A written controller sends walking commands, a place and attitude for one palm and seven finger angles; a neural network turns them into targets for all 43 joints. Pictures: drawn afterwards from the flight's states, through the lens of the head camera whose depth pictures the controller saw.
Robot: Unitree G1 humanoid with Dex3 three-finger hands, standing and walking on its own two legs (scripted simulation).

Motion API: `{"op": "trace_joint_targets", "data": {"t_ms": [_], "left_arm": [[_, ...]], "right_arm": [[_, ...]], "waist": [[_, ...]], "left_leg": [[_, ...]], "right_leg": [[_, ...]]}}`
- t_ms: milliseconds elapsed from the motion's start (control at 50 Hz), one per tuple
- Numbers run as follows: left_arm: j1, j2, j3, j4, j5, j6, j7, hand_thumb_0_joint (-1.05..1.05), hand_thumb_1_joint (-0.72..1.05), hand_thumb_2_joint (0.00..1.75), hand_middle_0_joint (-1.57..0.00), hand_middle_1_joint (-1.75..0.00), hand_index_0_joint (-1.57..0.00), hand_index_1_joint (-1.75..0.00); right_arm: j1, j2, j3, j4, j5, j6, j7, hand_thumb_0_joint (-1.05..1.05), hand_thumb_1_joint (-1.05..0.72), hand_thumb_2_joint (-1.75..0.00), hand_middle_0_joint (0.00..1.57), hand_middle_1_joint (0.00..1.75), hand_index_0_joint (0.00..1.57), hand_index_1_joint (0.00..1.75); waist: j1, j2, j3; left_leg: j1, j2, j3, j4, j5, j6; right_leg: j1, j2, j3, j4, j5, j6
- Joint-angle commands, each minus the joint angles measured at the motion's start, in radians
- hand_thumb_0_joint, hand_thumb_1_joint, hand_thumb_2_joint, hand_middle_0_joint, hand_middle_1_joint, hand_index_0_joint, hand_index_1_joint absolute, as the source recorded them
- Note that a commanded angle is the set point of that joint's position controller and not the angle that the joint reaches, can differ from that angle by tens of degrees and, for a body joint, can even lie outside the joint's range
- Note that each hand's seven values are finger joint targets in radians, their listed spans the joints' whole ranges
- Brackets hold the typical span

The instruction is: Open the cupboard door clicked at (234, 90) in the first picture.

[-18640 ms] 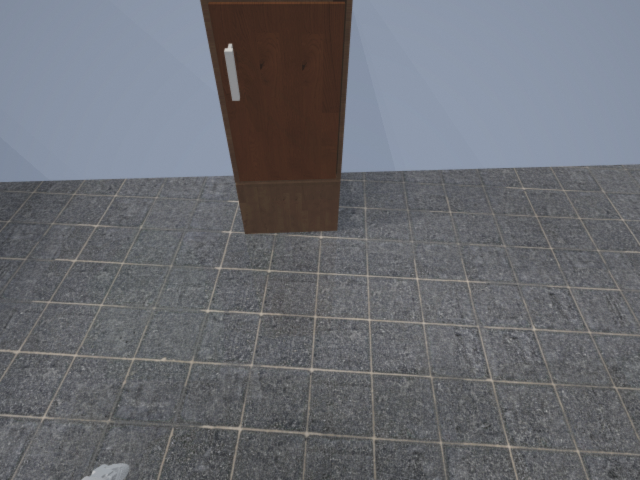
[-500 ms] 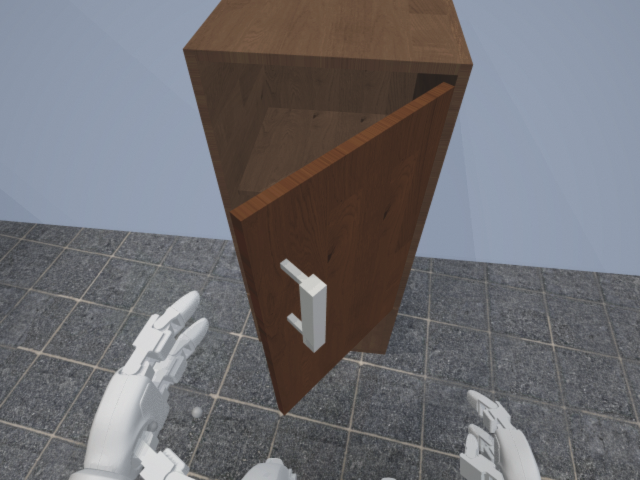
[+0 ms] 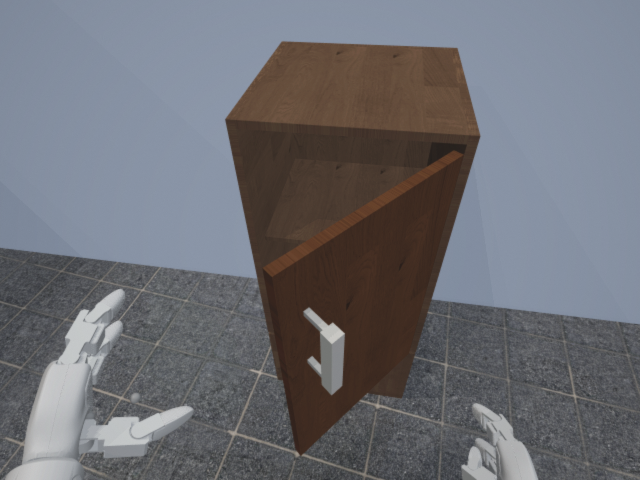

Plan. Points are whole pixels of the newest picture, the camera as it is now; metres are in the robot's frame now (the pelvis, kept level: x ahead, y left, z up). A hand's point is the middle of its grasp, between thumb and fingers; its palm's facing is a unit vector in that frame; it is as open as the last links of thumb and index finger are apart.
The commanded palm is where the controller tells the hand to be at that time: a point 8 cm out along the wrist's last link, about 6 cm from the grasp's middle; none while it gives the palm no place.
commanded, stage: draw the hand back to the body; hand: left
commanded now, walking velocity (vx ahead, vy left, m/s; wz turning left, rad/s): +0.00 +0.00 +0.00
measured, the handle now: (322, 351) +0.30 +0.03 -0.01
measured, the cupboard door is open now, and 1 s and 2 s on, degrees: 51 51 51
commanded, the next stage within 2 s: step back with the hand held close in 0.74 s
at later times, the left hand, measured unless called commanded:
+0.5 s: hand (68, 323) +0.20 +0.25 +0.19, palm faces +0.45 -0.80 -0.39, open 7.9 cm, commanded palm +0.15 +0.29 +0.20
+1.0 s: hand (78, 325) +0.20 +0.24 +0.19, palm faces +0.41 -0.80 -0.44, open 7.4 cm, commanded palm +0.15 +0.28 +0.20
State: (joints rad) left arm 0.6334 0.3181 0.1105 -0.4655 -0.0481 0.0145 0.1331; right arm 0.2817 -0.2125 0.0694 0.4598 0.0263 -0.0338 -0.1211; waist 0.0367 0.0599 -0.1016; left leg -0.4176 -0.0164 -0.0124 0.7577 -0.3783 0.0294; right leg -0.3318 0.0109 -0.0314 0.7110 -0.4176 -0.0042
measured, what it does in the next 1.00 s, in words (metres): stands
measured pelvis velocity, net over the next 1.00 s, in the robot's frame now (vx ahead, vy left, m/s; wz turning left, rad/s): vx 0.00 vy -0.02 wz -0.02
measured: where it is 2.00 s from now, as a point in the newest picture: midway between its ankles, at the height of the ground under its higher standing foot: outside the picture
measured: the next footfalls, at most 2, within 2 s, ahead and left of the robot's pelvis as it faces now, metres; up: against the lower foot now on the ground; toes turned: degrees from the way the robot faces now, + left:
none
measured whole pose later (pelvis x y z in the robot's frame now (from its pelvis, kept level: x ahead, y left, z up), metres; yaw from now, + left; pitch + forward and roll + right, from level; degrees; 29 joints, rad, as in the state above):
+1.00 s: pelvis +0.00 -0.02 +0.03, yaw -1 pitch -2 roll -1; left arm 0.49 0.36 0.37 -0.40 -0.06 -0.11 0.11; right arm 0.18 -0.23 0.02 0.60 0.00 -0.03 -0.07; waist 0.03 0.07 0.01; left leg -0.18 0.02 -0.01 0.46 -0.24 0.00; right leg -0.09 0.04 -0.02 0.38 -0.25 -0.03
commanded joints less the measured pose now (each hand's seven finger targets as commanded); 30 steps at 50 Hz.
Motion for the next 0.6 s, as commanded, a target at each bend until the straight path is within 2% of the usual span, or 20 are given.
{"op": "trace_joint_targets", "data": {"t_ms": [0,140,160,200,240,260,280,340,380,400,440,460,480,540,580], "left_arm": [[-0.082,0.131,0.137,-0.223,-0.004,-0.080,0.018,0.00,0.31,0.64,-0.18,-0.30,-0.18,-0.30],[-0.133,0.184,0.253,-0.184,-0.016,-0.092,0.013,0.00,0.55,0.75,-0.19,-0.30,-0.19,-0.30],[-0.140,0.177,0.253,-0.186,-0.019,-0.096,0.011,0.00,0.58,0.76,-0.19,-0.30,-0.19,-0.30],[-0.178,0.193,0.278,-0.207,-0.022,-0.103,0.009,0.00,0.65,0.80,-0.19,-0.30,-0.19,-0.30],[-0.187,0.218,0.317,-0.192,-0.024,-0.108,0.010,0.00,0.73,0.82,-0.19,-0.30,-0.19,-0.30],[-0.196,0.207,0.313,-0.195,-0.028,-0.108,0.008,0.00,0.76,0.84,-0.19,-0.30,-0.19,-0.30],[-0.218,0.223,0.332,-0.205,-0.027,-0.113,0.008,0.00,0.80,0.86,-0.20,-0.30,-0.20,-0.30],[-0.259,0.249,0.373,-0.176,-0.033,-0.118,0.009,0.00,0.90,0.90,-0.20,-0.30,-0.20,-0.30],[-0.212,0.183,0.324,-0.120,-0.037,-0.115,-0.002,0.00,0.90,0.90,-0.20,-0.30,-0.20,-0.30],[-0.208,0.176,0.315,-0.118,-0.038,-0.115,-0.007,0.00,0.90,0.90,-0.20,-0.30,-0.20,-0.30],[-0.208,0.183,0.312,-0.115,-0.037,-0.116,-0.010,0.00,0.90,0.90,-0.20,-0.30,-0.20,-0.30],[-0.219,0.195,0.320,-0.140,-0.037,-0.118,-0.010,0.00,0.90,0.90,-0.20,-0.30,-0.20,-0.30],[-0.227,0.207,0.332,-0.148,-0.036,-0.120,-0.008,0.00,0.90,0.90,-0.20,-0.30,-0.20,-0.30],[-0.247,0.243,0.357,-0.173,-0.035,-0.124,-0.004,0.00,0.90,0.90,-0.20,-0.30,-0.20,-0.30],[-0.248,0.229,0.350,-0.170,-0.035,-0.126,-0.004,0.00,0.90,0.90,-0.20,-0.30,-0.20,-0.30]], "right_arm": [[-0.138,-0.104,-0.044,-0.135,-0.006,-0.089,-0.007,0.00,-0.90,-0.90,0.20,0.30,0.20,0.30],[-0.173,-0.111,-0.053,-0.078,-0.013,-0.103,0.006,0.00,-0.90,-0.90,0.20,0.30,0.20,0.30],[-0.177,-0.107,-0.053,-0.074,-0.012,-0.102,0.008,0.00,-0.90,-0.90,0.20,0.30,0.20,0.30],[-0.184,-0.108,-0.055,-0.066,-0.013,-0.103,0.012,0.00,-0.90,-0.90,0.20,0.30,0.20,0.30],[-0.191,-0.112,-0.061,-0.052,-0.015,-0.107,0.012,0.00,-0.90,-0.90,0.20,0.30,0.20,0.30],[-0.191,-0.111,-0.062,-0.051,-0.014,-0.105,0.014,0.00,-0.90,-0.90,0.20,0.30,0.20,0.30],[-0.192,-0.112,-0.064,-0.045,-0.015,-0.106,0.016,0.00,-0.90,-0.90,0.20,0.30,0.20,0.30],[-0.205,-0.115,-0.069,-0.030,-0.013,-0.105,0.017,0.00,-0.90,-0.90,0.20,0.30,0.20,0.30],[-0.204,-0.113,-0.071,-0.026,-0.014,-0.100,0.023,0.00,-0.90,-0.90,0.20,0.30,0.20,0.30],[-0.204,-0.114,-0.075,-0.026,-0.013,-0.097,0.026,0.00,-0.90,-0.90,0.20,0.30,0.20,0.30],[-0.209,-0.122,-0.081,-0.025,-0.015,-0.093,0.028,0.00,-0.90,-0.90,0.20,0.30,0.20,0.30],[-0.212,-0.122,-0.082,-0.029,-0.016,-0.090,0.028,0.00,-0.90,-0.90,0.20,0.30,0.20,0.30],[-0.212,-0.120,-0.082,-0.027,-0.018,-0.090,0.027,0.00,-0.90,-0.90,0.20,0.30,0.20,0.30],[-0.222,-0.117,-0.081,-0.023,-0.018,-0.093,0.022,0.00,-0.90,-0.90,0.20,0.30,0.20,0.30],[-0.225,-0.109,-0.079,-0.021,-0.017,-0.095,0.019,0.00,-0.90,-0.90,0.20,0.30,0.20,0.30]], "waist": [[0.003,-0.007,0.003],[0.022,-0.022,0.017],[0.018,-0.023,0.030],[0.021,0.007,0.016],[0.029,-0.013,0.014],[0.024,0.002,0.014],[0.026,0.010,0.006],[0.030,0.005,0.035],[0.024,-0.008,0.054],[0.023,-0.013,0.055],[0.025,-0.042,0.050],[0.027,-0.021,0.027],[0.029,-0.032,0.017],[0.033,-0.008,0.018],[0.029,0.000,0.036]], "left_leg": [[0.161,0.036,-0.034,-0.207,0.222,-0.004],[0.225,0.037,-0.016,-0.275,0.314,-0.008],[0.234,0.037,-0.014,-0.284,0.320,-0.009],[0.258,0.037,-0.011,-0.299,0.332,-0.010],[0.273,0.038,-0.009,-0.307,0.359,-0.009],[0.281,0.037,-0.004,-0.311,0.377,-0.009],[0.291,0.038,-0.002,-0.314,0.387,-0.010],[0.293,0.037,0.001,-0.330,0.356,-0.011],[0.301,0.035,0.008,-0.337,0.356,-0.007],[0.308,0.037,0.011,-0.339,0.357,-0.006],[0.309,0.037,0.010,-0.345,0.355,-0.004],[0.319,0.034,0.016,-0.344,0.365,-0.001],[0.321,0.032,0.015,-0.344,0.372,-0.001],[0.324,0.028,0.018,-0.347,0.353,-0.002],[0.333,0.027,0.022,-0.348,0.350,-0.002]], "right_leg": [[0.003,-0.013,-0.013,-0.183,0.223,-0.018],[0.116,-0.011,-0.010,-0.253,0.316,-0.019],[0.120,-0.012,-0.009,-0.258,0.322,-0.018],[0.138,-0.012,-0.007,-0.270,0.329,-0.017],[0.158,-0.007,-0.006,-0.286,0.360,-0.018],[0.167,-0.011,-0.003,-0.286,0.377,-0.017],[0.169,-0.011,-0.001,-0.293,0.386,-0.016],[0.177,-0.007,-0.001,-0.319,0.370,-0.018],[0.173,-0.009,-0.001,-0.323,0.375,-0.012],[0.170,-0.010,0.001,-0.328,0.378,-0.010],[0.188,-0.007,0.000,-0.338,0.379,-0.011],[0.199,-0.011,0.007,-0.336,0.399,-0.009],[0.205,-0.010,0.006,-0.336,0.407,-0.009],[0.216,-0.011,0.012,-0.351,0.398,-0.012],[0.201,-0.009,0.013,-0.358,0.395,-0.009]]}}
